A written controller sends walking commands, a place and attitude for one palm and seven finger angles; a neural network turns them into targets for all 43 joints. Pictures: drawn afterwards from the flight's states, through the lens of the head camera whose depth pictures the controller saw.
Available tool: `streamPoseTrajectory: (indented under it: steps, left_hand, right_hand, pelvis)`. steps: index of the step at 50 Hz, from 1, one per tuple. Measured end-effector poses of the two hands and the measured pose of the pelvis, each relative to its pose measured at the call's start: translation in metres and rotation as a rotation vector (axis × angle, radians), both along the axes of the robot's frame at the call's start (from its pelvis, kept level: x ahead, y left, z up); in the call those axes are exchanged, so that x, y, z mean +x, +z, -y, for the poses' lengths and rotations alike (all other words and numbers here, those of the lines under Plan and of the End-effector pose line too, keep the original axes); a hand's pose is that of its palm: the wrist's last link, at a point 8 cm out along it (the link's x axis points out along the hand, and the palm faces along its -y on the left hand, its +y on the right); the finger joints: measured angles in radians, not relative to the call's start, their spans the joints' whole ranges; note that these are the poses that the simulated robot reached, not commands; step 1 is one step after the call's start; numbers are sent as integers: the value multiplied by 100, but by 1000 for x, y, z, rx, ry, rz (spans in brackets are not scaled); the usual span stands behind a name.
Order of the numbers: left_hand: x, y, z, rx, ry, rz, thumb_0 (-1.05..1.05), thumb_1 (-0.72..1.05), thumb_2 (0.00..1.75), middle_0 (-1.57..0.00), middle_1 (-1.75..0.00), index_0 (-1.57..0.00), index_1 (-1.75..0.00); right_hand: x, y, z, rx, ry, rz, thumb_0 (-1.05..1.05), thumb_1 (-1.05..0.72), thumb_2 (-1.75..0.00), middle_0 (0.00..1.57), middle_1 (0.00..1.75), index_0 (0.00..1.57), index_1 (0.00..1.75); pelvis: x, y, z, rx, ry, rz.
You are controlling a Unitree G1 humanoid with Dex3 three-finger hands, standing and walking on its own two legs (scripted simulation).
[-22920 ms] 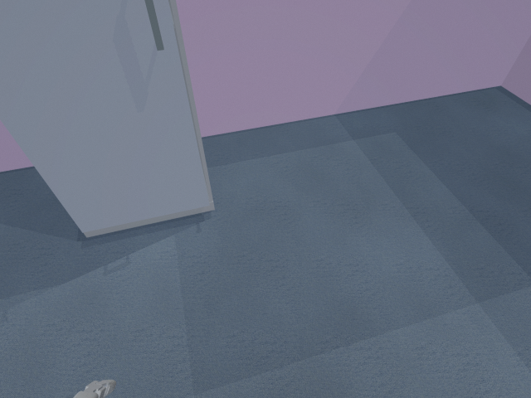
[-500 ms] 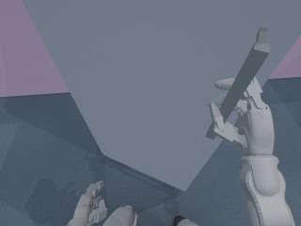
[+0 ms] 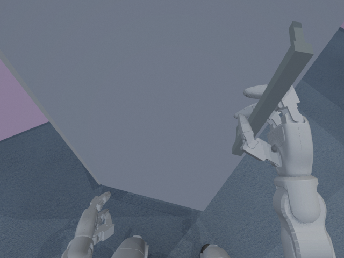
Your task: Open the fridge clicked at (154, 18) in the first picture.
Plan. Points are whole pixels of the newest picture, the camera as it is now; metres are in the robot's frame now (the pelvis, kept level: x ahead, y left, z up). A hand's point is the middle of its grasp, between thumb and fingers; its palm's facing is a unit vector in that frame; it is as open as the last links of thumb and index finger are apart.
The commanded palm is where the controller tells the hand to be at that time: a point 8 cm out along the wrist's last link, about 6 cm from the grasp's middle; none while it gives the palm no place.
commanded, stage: walk backward, drawing the door open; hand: right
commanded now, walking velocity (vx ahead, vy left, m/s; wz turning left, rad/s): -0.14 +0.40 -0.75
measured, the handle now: (259, 104) +0.34 -0.10 +0.21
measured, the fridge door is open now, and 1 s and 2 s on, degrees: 46 69 67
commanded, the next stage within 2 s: stop walking and hold the door back in 0.54 s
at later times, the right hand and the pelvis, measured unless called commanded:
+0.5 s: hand (208, 210) +0.18 -0.02 +0.19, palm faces +0.43 +0.87 -0.23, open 6.6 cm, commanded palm +0.12 -0.06 +0.19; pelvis -0.04 +0.21 +0.00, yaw -22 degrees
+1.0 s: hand (171, 251) +0.13 +0.02 +0.19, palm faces +0.66 +0.73 -0.18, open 5.8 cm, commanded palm +0.09 -0.03 +0.18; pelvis -0.08 +0.34 +0.01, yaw -38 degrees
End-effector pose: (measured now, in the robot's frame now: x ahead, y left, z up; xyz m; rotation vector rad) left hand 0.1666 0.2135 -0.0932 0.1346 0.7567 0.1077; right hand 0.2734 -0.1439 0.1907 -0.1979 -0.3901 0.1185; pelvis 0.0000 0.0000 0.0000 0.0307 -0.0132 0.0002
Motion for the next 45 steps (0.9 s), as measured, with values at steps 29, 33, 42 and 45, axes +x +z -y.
streamPoseTrajectory:
  steps: [29, 33, 42, 45]
  left_hand:
    - [32, -15, -164, 9, -442, -50, 1, 91, 90, -20, -30, -20, -30]
    - [46, -6, -190, 53, -462, -45, 1, 91, 90, -20, -30, -20, -30]
    - [69, 24, -196, 142, -652, 37, 1, 91, 90, -20, -29, -19, -30]
    - [67, 36, -189, 131, -689, 92, 1, 91, 90, -20, -29, -19, -30]
  right_hand:
    - [-159, 1, -101, -38, -676, 6, -6, -65, -83, 46, 140, 24, 135]
    - [-181, 4, -121, -33, -753, -30, -5, -65, -82, 46, 140, 24, 135]
    - [-201, 1, -142, 54, -819, 32, -3, -65, -84, 46, 140, 36, 138]
    - [-199, 1, -140, 68, -811, 40, -3, -65, -85, 46, 140, 39, 139]
  pelvis:
    - [-39, -8, -255, -7, -456, -7]
    - [-38, 2, -281, -51, -524, 0]
    - [-48, 5, -322, -46, -640, -36]
    - [-62, 2, -332, -39, -655, -30]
